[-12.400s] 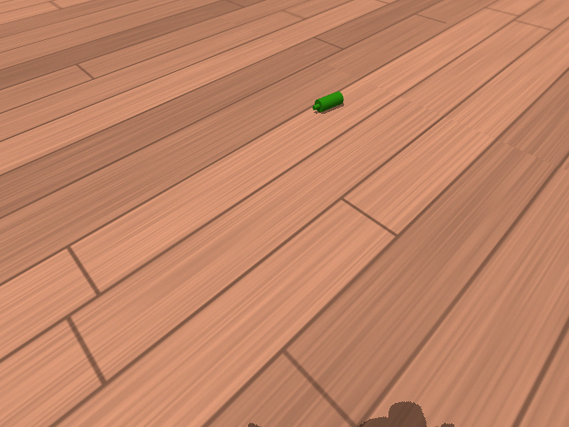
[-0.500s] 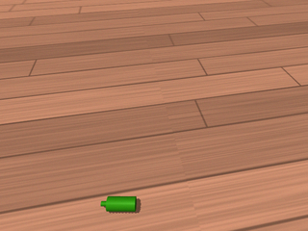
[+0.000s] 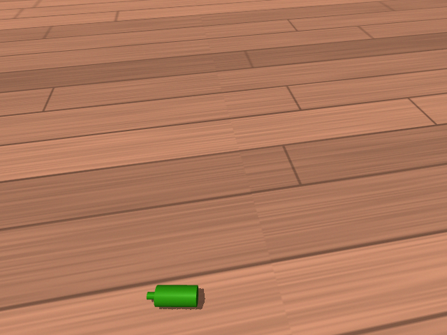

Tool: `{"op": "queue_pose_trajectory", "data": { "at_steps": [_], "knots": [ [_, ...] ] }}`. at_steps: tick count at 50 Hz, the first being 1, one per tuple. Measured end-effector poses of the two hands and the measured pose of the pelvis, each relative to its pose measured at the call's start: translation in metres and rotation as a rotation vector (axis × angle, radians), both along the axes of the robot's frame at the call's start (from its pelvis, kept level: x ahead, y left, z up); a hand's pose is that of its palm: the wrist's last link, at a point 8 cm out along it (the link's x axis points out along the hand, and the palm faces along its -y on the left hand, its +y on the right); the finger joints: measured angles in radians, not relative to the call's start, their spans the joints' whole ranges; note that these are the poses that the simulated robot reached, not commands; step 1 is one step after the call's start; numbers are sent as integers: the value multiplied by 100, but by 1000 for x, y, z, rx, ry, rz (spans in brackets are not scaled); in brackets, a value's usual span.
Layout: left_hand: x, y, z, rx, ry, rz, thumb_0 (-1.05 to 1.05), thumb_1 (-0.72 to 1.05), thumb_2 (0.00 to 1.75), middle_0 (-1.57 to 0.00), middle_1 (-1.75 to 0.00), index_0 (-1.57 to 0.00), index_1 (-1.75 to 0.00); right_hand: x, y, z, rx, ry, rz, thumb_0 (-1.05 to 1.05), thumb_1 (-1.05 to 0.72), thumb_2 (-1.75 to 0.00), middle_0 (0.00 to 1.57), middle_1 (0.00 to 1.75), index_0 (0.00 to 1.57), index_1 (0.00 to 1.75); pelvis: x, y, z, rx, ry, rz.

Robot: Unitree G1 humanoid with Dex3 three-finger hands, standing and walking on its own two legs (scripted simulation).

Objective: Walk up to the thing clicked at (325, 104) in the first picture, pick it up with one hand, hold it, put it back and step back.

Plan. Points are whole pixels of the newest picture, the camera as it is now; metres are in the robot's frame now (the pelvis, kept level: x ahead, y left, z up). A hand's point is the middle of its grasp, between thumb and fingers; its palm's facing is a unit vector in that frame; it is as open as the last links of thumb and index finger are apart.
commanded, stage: stand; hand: left
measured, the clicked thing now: (172, 295) +0.38 +0.25 -0.74
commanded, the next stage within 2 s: walk up in 0.20 s
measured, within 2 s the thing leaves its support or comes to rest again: neither
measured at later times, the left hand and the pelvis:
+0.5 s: hand out of the picture +0.06 +0.25 -0.16, palm faces -0.03 -0.93 -0.35, open 7.4 cm; pelvis -0.02 -0.01 -0.01, yaw +0 degrees
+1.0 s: hand out of the picture +0.05 +0.24 -0.17, palm faces -0.05 -0.94 -0.33, open 7.4 cm; pelvis -0.03 -0.01 -0.01, yaw -2 degrees
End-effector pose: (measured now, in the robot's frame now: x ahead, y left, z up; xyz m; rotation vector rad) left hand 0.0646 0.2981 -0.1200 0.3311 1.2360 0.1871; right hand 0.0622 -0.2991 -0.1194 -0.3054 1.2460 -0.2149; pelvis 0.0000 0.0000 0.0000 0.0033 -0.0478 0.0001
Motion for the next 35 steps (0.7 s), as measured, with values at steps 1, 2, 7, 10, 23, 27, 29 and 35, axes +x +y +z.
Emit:
{"op": "queue_pose_trajectory", "data": {
  "at_steps": [1,2,7,10,23,27,29,35],
  "knots": [
    [0,0,0,0,1,0,0,90,90,-20,-30,-20,-30,0,0,0,0,0,0,0,-90,-90,20,30,20,30,0,0,0,0,0,0],
    [0,0,0,-1,1,-1,0,90,90,-20,-30,-20,-30,0,0,0,0,0,-1,0,-90,-90,20,30,20,30,0,0,0,0,0,0],
    [0,-1,0,-1,-1,-2,0,90,90,-20,-30,-21,-30,-1,-1,0,-2,-3,-2,0,-90,-90,20,30,20,30,-1,0,0,0,-1,-1],
    [0,-1,0,-2,-2,-2,0,90,90,-20,-30,-21,-30,-1,-1,0,-2,-1,-2,0,-90,-90,20,30,20,30,-1,0,0,-1,-1,-1],
    [-7,-3,-2,11,-5,13,0,90,90,-20,-30,-20,-30,-8,-20,0,-26,-31,-23,0,-90,-90,20,30,20,30,-21,-10,-6,-1,0,-4],
    [-12,-7,-5,0,0,6,0,90,90,-20,-30,-20,-30,-13,-25,-1,-36,-32,-22,0,-90,-90,20,30,20,30,-27,-10,-8,-6,0,-8],
    [-12,-7,-7,-9,1,3,0,90,90,-20,-30,-20,-30,-19,-24,-1,-40,-26,-21,0,-90,-90,20,30,20,30,-29,-7,-9,-7,0,-11],
    [-9,-5,-14,-36,-9,3,0,90,90,-20,-30,-21,-30,-40,-15,0,-44,19,-22,0,-90,-90,20,30,20,30,-32,-3,-10,1,4,-18]
  ]
}}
